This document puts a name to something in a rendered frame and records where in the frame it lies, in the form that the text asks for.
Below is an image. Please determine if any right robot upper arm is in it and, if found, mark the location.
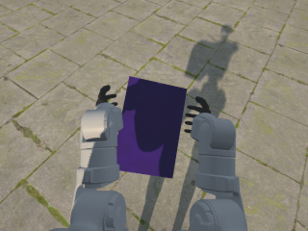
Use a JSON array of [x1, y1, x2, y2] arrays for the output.
[[189, 198, 248, 231]]

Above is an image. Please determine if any carton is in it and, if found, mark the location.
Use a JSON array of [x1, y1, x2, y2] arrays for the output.
[[116, 76, 187, 179]]

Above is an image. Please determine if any left robot upper arm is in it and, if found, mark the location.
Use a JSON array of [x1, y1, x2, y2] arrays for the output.
[[48, 191, 127, 231]]

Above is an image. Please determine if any robot left hand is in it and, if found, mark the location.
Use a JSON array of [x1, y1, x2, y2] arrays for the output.
[[95, 85, 118, 107]]

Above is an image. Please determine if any right robot forearm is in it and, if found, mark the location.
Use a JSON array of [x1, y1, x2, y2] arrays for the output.
[[191, 113, 246, 219]]

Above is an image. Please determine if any left robot forearm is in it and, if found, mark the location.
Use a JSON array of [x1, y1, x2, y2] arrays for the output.
[[69, 102, 123, 224]]

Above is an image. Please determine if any robot right hand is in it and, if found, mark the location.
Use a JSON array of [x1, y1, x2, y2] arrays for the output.
[[184, 96, 211, 133]]

